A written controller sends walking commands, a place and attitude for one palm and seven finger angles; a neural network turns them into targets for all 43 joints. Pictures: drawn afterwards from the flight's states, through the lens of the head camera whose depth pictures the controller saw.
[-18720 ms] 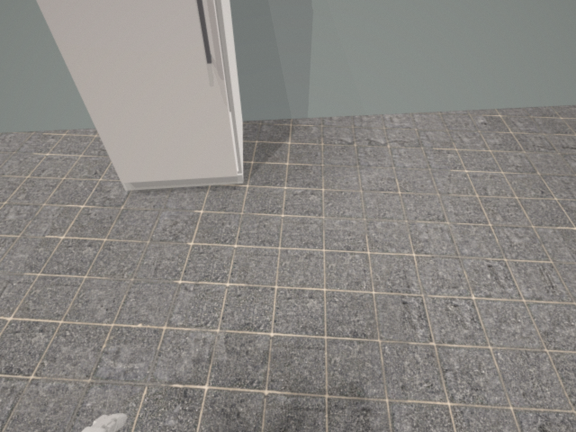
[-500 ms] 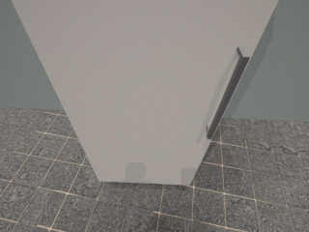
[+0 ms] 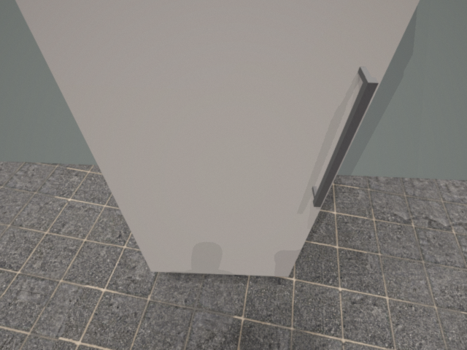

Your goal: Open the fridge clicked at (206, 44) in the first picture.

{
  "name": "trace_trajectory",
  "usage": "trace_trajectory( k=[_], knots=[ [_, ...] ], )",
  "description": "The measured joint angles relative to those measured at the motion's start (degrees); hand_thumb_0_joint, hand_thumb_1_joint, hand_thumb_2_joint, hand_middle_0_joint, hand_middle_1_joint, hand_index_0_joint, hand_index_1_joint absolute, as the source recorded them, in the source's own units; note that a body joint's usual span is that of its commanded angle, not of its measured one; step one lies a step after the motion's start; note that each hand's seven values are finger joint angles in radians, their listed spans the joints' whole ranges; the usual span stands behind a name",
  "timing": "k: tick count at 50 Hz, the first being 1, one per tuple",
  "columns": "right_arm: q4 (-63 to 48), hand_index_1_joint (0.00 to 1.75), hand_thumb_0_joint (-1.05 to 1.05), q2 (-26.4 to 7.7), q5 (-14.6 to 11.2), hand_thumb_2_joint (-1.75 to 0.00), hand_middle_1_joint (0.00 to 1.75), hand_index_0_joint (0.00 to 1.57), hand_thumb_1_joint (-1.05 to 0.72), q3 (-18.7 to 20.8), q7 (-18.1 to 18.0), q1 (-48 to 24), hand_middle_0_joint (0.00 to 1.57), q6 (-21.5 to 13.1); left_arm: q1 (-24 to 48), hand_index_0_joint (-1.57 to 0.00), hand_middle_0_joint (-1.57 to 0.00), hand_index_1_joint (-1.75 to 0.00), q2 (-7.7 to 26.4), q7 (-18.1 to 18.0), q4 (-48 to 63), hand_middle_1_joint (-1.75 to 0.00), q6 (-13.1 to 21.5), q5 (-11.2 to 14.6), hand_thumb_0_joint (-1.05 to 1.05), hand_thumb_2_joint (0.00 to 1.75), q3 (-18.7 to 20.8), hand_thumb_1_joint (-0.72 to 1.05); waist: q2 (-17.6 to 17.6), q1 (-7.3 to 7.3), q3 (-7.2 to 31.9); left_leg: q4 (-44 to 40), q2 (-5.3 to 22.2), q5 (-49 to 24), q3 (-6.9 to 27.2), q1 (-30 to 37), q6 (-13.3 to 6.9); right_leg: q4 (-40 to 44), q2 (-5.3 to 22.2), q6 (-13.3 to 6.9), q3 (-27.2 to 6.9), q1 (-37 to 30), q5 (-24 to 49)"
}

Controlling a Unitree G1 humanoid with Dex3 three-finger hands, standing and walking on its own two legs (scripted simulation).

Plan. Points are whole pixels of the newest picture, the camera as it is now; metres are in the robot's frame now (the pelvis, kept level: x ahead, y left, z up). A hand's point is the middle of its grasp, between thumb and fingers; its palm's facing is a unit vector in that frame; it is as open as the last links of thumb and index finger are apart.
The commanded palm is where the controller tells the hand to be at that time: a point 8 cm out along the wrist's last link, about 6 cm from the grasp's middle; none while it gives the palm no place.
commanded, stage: raise the hand to about handle height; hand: right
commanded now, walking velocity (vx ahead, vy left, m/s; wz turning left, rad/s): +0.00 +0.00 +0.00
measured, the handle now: (336, 149) +0.48 -0.18 +0.08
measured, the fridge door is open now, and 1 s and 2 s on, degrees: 0 0 0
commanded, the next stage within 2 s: none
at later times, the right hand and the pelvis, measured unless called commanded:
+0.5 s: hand out of the picture +0.13 -0.20 -0.06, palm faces +0.09 +1.00 +0.04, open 8.7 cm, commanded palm +0.13 -0.26 -0.03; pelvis -0.03 -0.01 -0.06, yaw -2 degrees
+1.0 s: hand (424, 319) +0.18 -0.27 +0.02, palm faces +0.11 +0.99 -0.09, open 11.8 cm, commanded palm +0.16 -0.31 +0.03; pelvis -0.03 -0.04 -0.05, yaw -2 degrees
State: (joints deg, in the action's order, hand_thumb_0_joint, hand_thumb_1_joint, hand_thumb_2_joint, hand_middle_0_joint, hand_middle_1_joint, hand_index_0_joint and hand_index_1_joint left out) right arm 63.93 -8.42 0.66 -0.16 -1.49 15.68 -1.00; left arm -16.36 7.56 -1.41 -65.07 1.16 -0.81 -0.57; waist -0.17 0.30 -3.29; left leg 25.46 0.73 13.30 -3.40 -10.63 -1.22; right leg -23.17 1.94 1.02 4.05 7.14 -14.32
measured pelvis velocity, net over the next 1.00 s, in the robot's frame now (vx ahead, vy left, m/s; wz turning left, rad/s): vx -0.03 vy -0.04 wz -0.04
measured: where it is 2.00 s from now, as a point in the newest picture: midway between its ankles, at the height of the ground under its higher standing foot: outside the picture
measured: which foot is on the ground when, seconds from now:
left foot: down 0.00-1.00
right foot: down 0.00-1.00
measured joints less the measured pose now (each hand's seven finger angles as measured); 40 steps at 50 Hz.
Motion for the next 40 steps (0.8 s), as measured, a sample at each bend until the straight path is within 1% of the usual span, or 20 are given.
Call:
trace_trajectory(
  k=[3,4,5,7,10,12,14,16,18,19,20,22,25,27,29,31,33,35,37,40],
  knots=[
    [0.04,0.3,0.0,0.17,0.08,-0.9,0.3,0.2,-0.92,-0.12,-0.44,0.03,0.2,-0.4,0.12,-0.2,-0.2,-0.3,0.2,0.18,0.25,-0.3,-0.04,0.17,0.0,0.9,0.04,0.91,-0.35,0.02,0.09,-0.06,-0.29,-0.16,-0.2,-0.36,0.06,-1.36,0.38,0.02,-0.13,1.1,-0.36],
    [-8.44,0.3,0.01,-0.06,-2.32,-0.9,0.3,0.2,-0.93,0.16,-0.96,2.87,0.2,3.2,-0.58,-0.2,-0.2,-0.3,0.67,-0.21,2.42,-0.3,0.32,0.78,0.0,0.9,-0.41,0.91,-0.5,-0.02,-0.15,0.45,-0.42,-0.11,-0.18,-0.68,0.12,-2.38,0.56,-0.04,-0.12,1.56,-0.94],
    [-19.67,0.3,0.02,-0.7,-4.53,-0.89,0.3,0.21,-0.94,1.14,-1.45,6.05,0.2,5.98,-1.82,-0.2,-0.2,-0.3,1.29,-1.24,5.0,-0.3,2.29,1.5,0.01,0.9,-0.84,0.92,-0.44,0.45,-0.68,1.34,-0.28,0.24,0.01,-0.74,0.15,-2.87,0.44,-0.17,0.04,1.35,-1.34],
    [-34.97,0.3,0.03,-2.16,-6.63,-0.89,0.31,0.21,-0.95,1.37,-3.42,9.47,0.2,1.76,-3.82,-0.2,-0.21,-0.3,3.03,-2.53,8.63,-0.3,7.5,2.22,0.02,0.9,-0.67,0.93,-0.9,0.92,0.4,3.07,0.36,1.24,-0.18,-1.44,0.27,-3.94,-0.1,-0.43,-0.21,1.97,-1.79],
    [-49.09,0.32,0.03,-2.52,-9.8,-0.88,0.33,0.21,-0.92,1.92,-4.07,8.19,0.2,-2.78,-3.12,-0.2,-0.21,-0.3,6.17,-3.06,13.76,-0.3,12.11,3.38,0.02,0.9,0.29,0.92,-2.31,-0.62,2.95,5.78,1.55,2.63,-1.31,-3.31,0.81,-6.92,-1.05,-0.92,-1.46,4.61,-2.65],
    [-52.76,0.34,0.03,-2.06,-10.65,-0.87,0.35,0.2,-0.88,2.97,-2.08,4.87,0.2,-8.87,-0.93,-0.2,-0.21,-0.3,7.58,-2.87,17.43,-0.3,14.14,2.86,0.02,0.9,1.33,0.92,-2.59,-1.72,5.21,9.05,2.08,3.78,-1.46,-6.95,1.03,-10.35,-1.35,-1.14,-1.7,8.41,-3.76],
    [-53.79,0.36,0.02,-1.28,-12.21,-0.85,0.37,0.2,-0.84,4.27,2.14,2.08,0.2,-16.09,1.85,-0.2,-0.2,-0.3,7.96,-2.01,21.18,-0.3,15.32,2.26,0.02,0.9,2.26,0.92,-1.64,-2.27,7.4,13.46,2.23,5.24,-0.81,-12.07,0.99,-14.51,-1.26,-1.12,-1.17,13.13,-5.31],
    [-53.91,0.39,0.01,-0.49,-13.7,-0.83,0.39,0.21,-0.79,5.45,8.52,1.34,0.2,-22.72,4.43,-0.2,-0.2,-0.3,7.68,-0.45,25.22,-0.3,15.46,1.87,0.01,0.9,3.24,0.92,0.12,-2.4,8.22,17.65,2.02,6.67,0.05,-16.19,0.73,-18.51,-0.85,-0.96,-0.44,16.77,-7.03],
    [-53.18,0.41,0.01,-0.27,-14.24,-0.82,0.42,0.21,-0.75,6.23,15.3,2.62,0.2,-27.56,6.3,-0.2,-0.2,-0.3,7.63,0.9,29.29,-0.3,15.02,1.71,0.01,0.9,3.86,0.91,1.89,-2.5,8.45,21.45,1.87,8.16,0.36,-19.48,0.5,-22.41,-0.49,-0.82,-0.25,19.95,-8.72],
    [-52.73,0.43,0.0,-0.43,-14.03,-0.81,0.43,0.21,-0.72,6.54,17.82,3.82,0.21,-28.53,6.9,-0.2,-0.2,-0.3,7.71,1.27,31.2,-0.3,14.6,1.79,0.01,0.9,4.13,0.91,2.7,-2.3,8.62,23.21,1.83,8.9,0.41,-21.08,0.42,-24.27,-0.35,-0.85,-0.26,21.56,-9.52],
    [-52.34,0.44,0.0,-0.76,-13.79,-0.8,0.45,0.22,-0.7,6.87,19.63,5.24,0.21,-28.51,7.32,-0.2,-0.2,-0.3,7.87,1.46,32.96,-0.3,14.06,1.81,0.01,0.9,4.43,0.91,3.41,-1.92,8.69,24.83,1.8,9.59,0.39,-22.53,0.36,-26.02,-0.22,-0.79,-0.34,23.07,-10.27],
    [-52.3,0.47,0.0,-1.61,-14.07,-0.78,0.48,0.22,-0.64,7.52,21.04,8.48,0.22,-26.61,7.79,-0.2,-0.2,-0.3,8.37,1.33,36.03,-0.3,12.78,1.94,0.01,0.9,4.83,0.91,4.35,-0.9,8.4,27.53,1.84,10.76,0.05,-24.83,0.35,-29.17,-0.08,-0.76,-0.79,25.73,-11.59],
    [-55.09,0.51,0.01,-2.68,-14.65,-0.75,0.52,0.23,-0.57,9.28,19.05,13.26,0.23,-24.91,7.68,-0.2,-0.2,-0.3,8.76,0.71,38.6,-0.3,12.34,1.76,0.01,0.9,5.07,0.91,4.38,0.97,7.84,30.26,1.84,11.99,-1.24,-27.27,0.32,-33.33,0.13,-0.93,-2.2,29.34,-13.2],
    [-59.33,0.54,0.01,-3.59,-14.97,-0.73,0.55,0.23,-0.52,10.42,16.94,15.31,0.23,-26.21,7.29,-0.2,-0.2,-0.3,8.6,0.27,38.77,-0.3,12.63,1.39,0.01,0.9,4.54,0.91,3.71,2.16,7.79,31.63,1.83,12.61,-2.43,-28.54,0.3,-35.93,0.24,-1.03,-3.48,31.66,-14.11],
    [-63.42,0.57,0.01,-4.26,-15.66,-0.71,0.58,0.23,-0.47,10.87,16.11,15.2,0.23,-28.96,7.13,-0.2,-0.2,-0.3,8.2,-0.06,37.64,-0.3,13.26,1.26,0.01,0.9,3.28,0.91,2.49,3.01,7.85,32.65,1.88,13.05,-3.66,-29.46,0.39,-38.22,0.24,-1.16,-4.78,33.69,-14.84],
    [-66.34,0.6,0.01,-4.55,-16.59,-0.69,0.61,0.23,-0.43,10.37,17.24,12.54,0.23,-31.0,7.3,-0.2,-0.2,-0.3,7.6,-0.35,35.98,-0.3,13.81,1.43,0.01,0.9,1.37,0.91,0.96,3.38,7.68,33.42,1.96,13.23,-4.59,-30.15,0.63,-40.08,0.17,-1.33,-5.79,35.28,-15.32],
    [-67.43,0.63,0.01,-4.99,-16.64,-0.67,0.64,0.23,-0.38,9.1,19.57,8.05,0.23,-30.53,7.37,-0.2,-0.2,-0.3,6.47,-0.61,34.56,-0.3,13.92,1.79,0.01,0.9,-0.61,0.91,-0.36,3.18,7.44,33.81,2.07,13.12,-4.98,-30.77,0.93,-41.13,0.06,-1.51,-6.24,36.39,-15.43],
    [-66.44,0.66,0.01,-6.03,-15.91,-0.65,0.67,0.24,-0.33,8.0,22.38,3.28,0.23,-26.8,6.97,-0.2,-0.2,-0.3,4.82,-0.85,33.64,-0.3,13.43,2.33,0.01,0.9,-2.41,0.9,-1.06,2.41,7.32,33.56,2.09,12.63,-4.71,-31.21,1.17,-41.03,0.01,-1.79,-5.96,36.78,-15.15],
    [-64.53,0.69,0.0,-7.3,-15.28,-0.63,0.7,0.24,-0.29,7.61,24.41,0.0,0.23,-20.26,5.88,-0.21,-0.21,-0.3,3.25,-0.98,33.46,-0.3,12.45,2.88,0.01,0.9,-3.71,0.9,-1.52,1.13,7.2,32.45,2.05,11.84,-3.95,-30.99,1.44,-39.78,0.01,-2.11,-5.16,36.17,-14.59],
    [-63.57,0.74,0.0,-8.18,-16.4,-0.6,0.74,0.25,-0.22,9.15,24.06,-0.09,0.24,-10.92,3.26,-0.21,-0.21,-0.3,1.63,-1.27,33.72,-0.3,11.06,3.1,0.01,0.9,-4.33,0.9,-1.53,-0.95,7.31,29.72,1.98,10.49,-2.17,-29.45,1.88,-36.26,-0.03,-2.52,-3.25,33.54,-13.47]
  ],
)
